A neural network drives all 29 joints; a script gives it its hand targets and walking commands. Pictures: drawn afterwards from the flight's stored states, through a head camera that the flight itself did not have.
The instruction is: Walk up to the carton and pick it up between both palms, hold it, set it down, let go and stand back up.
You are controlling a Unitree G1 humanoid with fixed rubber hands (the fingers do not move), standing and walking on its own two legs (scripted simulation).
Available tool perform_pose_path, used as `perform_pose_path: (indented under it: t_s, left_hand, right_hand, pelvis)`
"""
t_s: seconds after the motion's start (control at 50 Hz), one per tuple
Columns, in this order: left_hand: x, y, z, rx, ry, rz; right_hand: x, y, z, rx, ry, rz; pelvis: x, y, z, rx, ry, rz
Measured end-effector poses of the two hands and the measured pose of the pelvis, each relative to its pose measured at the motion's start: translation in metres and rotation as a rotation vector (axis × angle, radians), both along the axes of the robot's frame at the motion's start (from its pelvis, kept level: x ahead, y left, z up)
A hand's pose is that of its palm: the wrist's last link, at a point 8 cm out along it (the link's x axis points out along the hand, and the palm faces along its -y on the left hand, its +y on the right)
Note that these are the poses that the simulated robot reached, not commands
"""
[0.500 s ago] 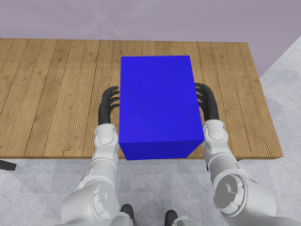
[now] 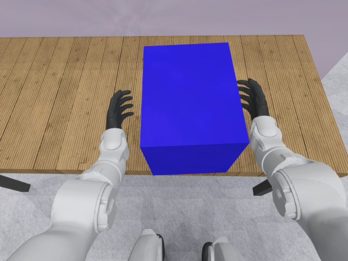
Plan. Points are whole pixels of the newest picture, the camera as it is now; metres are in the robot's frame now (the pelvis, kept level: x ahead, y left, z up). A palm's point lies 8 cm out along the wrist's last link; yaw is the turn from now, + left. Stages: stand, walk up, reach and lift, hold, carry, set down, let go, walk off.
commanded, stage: set down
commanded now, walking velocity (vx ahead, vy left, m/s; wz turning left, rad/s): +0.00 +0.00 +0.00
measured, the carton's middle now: (187, 113) +0.46 +0.02 -0.01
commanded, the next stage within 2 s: none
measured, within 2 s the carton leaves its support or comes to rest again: neither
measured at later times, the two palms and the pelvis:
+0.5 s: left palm (110, 111) +0.43 +0.20 +0.04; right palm (282, 99) +0.47 -0.19 +0.04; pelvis +0.00 -0.01 +0.02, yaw +0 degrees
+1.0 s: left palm (90, 95) +0.42 +0.21 +0.11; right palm (306, 83) +0.45 -0.19 +0.12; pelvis +0.00 -0.01 +0.05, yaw +1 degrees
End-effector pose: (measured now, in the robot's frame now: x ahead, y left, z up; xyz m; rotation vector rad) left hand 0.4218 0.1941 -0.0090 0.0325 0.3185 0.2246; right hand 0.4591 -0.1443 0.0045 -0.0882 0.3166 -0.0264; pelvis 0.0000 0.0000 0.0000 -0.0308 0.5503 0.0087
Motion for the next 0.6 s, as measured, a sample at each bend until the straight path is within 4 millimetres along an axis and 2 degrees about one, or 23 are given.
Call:
perform_pose_path:
  t_s: [0.18, 0.3, 0.48, 0.6]
  left_hand:
    - [-0.003, 0.009, -0.014, 0.003, -0.018, -0.002]
    - [0.01, 0.002, 0.001, -0.003, -0.061, -0.025]
    - [0.009, 0.001, 0.041, -0.019, -0.068, -0.023]
    - [0.008, 0.005, 0.071, -0.038, -0.076, -0.007]
  right_hand:
    - [0.001, -0.029, -0.017, 0.008, -0.016, -0.003]
    - [0.011, -0.033, -0.007, 0.021, -0.066, 0.028]
    - [0.012, -0.041, 0.034, 0.011, -0.089, 0.025]
    - [0.016, -0.045, 0.078, -0.007, -0.116, 0.019]
  pelvis:
    - [-0.005, -0.005, -0.009, 0.004, 0.059, 0.002]
    - [-0.004, -0.009, -0.007, 0.01, 0.058, -0.003]
    - [0.003, -0.014, 0.017, 0.018, -0.016, -0.005]
    - [0.006, -0.016, 0.031, 0.019, -0.069, -0.004]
